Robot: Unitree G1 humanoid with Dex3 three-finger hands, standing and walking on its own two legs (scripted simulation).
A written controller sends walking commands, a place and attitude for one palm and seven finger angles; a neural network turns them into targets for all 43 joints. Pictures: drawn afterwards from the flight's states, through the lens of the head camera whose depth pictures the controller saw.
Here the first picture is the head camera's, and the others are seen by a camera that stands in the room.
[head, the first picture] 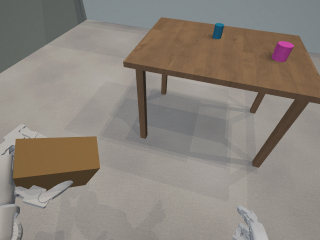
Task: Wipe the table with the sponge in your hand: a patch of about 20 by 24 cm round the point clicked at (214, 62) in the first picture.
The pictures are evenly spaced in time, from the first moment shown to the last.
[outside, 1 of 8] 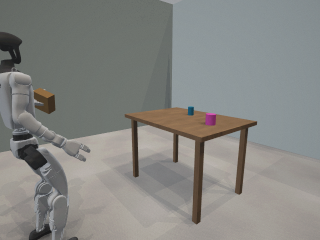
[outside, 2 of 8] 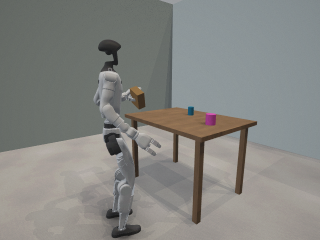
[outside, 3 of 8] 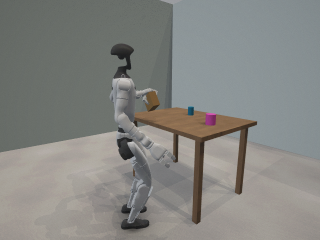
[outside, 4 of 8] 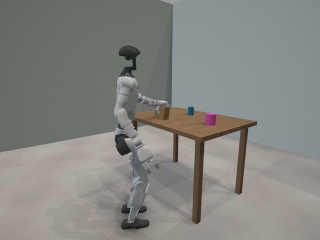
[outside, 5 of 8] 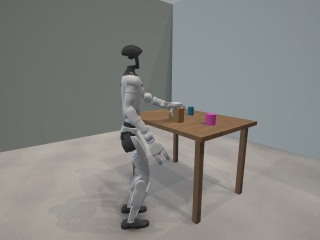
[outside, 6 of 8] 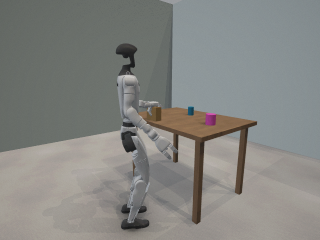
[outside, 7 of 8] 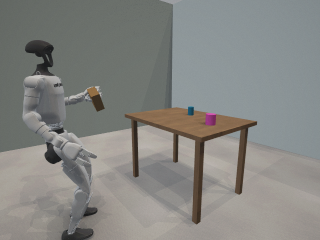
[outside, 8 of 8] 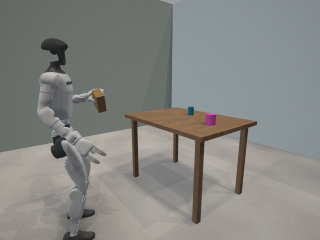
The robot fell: no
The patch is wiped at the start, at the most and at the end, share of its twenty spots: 0.00 1.00 1.00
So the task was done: yes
